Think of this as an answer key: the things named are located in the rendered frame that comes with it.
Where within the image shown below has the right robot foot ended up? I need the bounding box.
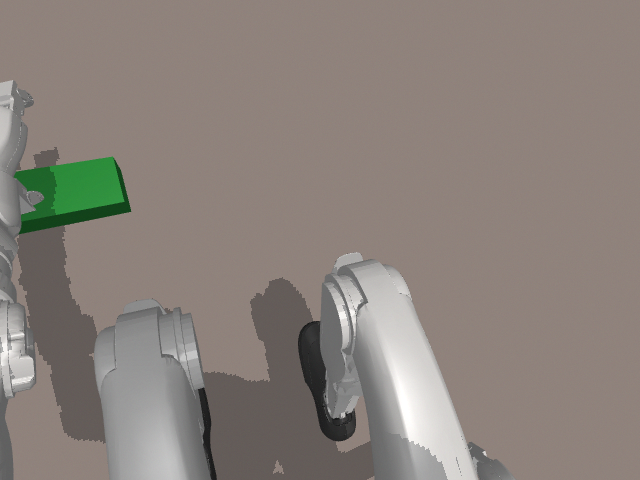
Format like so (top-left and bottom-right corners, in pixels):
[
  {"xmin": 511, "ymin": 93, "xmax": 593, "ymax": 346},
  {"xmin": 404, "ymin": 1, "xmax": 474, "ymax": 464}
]
[{"xmin": 298, "ymin": 321, "xmax": 356, "ymax": 441}]

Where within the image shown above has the left robot arm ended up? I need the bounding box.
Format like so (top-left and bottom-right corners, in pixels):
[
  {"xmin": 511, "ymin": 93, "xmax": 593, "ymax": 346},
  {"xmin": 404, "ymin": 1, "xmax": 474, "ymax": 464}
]
[{"xmin": 0, "ymin": 170, "xmax": 36, "ymax": 480}]

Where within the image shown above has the left robot foot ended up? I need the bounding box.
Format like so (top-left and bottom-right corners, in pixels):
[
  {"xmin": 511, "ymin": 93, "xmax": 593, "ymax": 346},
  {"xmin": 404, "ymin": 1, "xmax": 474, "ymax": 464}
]
[{"xmin": 198, "ymin": 388, "xmax": 217, "ymax": 480}]

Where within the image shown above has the right robot hand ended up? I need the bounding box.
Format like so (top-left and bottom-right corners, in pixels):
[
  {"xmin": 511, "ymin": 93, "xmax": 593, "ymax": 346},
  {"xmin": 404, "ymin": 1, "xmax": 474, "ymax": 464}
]
[{"xmin": 467, "ymin": 442, "xmax": 516, "ymax": 480}]

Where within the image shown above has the left robot hand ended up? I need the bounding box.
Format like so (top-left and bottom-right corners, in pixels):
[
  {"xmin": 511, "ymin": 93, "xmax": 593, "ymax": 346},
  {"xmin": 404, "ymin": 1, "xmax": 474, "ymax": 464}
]
[{"xmin": 0, "ymin": 80, "xmax": 44, "ymax": 215}]

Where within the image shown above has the carton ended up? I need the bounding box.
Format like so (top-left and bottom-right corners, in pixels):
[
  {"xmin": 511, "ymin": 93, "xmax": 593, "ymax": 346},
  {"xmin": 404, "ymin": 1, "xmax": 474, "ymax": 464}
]
[{"xmin": 14, "ymin": 157, "xmax": 131, "ymax": 234}]

